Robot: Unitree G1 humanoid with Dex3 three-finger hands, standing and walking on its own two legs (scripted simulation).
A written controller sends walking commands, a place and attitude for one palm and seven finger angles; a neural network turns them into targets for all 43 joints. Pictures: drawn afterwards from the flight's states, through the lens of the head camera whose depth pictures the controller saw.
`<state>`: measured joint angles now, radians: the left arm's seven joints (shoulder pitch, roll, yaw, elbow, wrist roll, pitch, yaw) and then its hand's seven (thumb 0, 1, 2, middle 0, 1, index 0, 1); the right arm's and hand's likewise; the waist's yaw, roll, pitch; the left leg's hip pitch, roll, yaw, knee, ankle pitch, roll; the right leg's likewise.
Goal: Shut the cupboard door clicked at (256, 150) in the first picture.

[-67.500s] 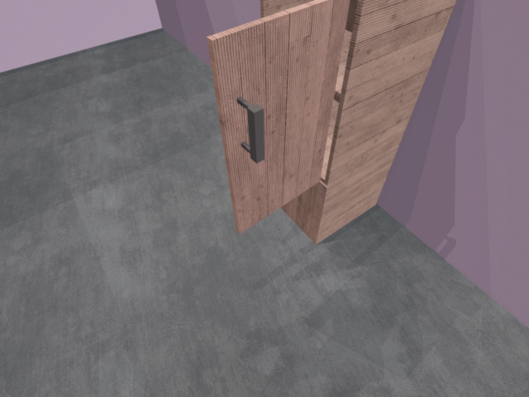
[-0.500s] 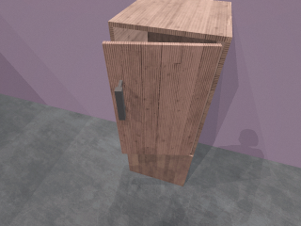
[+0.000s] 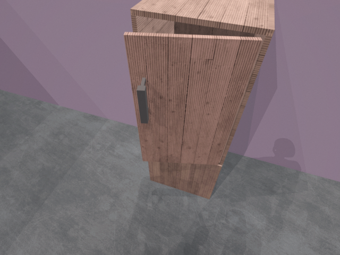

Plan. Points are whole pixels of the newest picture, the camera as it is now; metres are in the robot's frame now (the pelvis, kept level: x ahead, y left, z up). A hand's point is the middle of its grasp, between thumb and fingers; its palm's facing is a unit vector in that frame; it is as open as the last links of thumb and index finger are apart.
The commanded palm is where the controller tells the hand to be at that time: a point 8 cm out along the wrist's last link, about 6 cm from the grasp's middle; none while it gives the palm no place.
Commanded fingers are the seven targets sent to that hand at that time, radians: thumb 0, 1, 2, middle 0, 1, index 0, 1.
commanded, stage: come to a stop and stand still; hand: left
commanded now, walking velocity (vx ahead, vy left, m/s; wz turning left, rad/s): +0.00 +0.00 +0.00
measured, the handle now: (144, 100) +0.54 +0.12 +0.05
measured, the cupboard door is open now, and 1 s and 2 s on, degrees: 16 16 16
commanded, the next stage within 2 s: look again from close up in 1.14 s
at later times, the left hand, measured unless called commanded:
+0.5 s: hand out of the picture +0.00 +0.11 -0.18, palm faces +0.04 -0.99 -0.12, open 7.4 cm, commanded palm none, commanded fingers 0.00 0.90 0.90 -0.20 -0.30 -0.20 -0.30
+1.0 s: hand out of the picture +0.03 +0.11 -0.18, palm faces +0.04 -0.99 -0.15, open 7.4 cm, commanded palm none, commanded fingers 0.00 0.90 0.90 -0.20 -0.30 -0.20 -0.30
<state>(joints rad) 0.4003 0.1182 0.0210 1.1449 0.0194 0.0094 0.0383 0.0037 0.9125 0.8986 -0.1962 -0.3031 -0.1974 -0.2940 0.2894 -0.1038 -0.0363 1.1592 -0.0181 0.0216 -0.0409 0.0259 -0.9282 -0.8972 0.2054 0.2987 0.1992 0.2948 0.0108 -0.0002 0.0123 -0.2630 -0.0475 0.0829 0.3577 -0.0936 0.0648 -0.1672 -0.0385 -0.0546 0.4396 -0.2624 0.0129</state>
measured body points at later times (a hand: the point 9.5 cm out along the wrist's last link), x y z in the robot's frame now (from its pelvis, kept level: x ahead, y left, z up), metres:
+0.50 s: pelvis +0.02 -0.03 +0.00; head +0.04 -0.02 +0.45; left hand +0.00 +0.16 -0.17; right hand +0.00 -0.23 -0.16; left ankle +0.07 +0.07 -0.74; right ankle -0.02 -0.12 -0.74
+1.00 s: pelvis +0.06 -0.04 +0.00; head +0.08 -0.04 +0.45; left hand +0.03 +0.16 -0.16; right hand +0.05 -0.26 -0.16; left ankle +0.07 +0.07 -0.74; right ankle -0.02 -0.12 -0.74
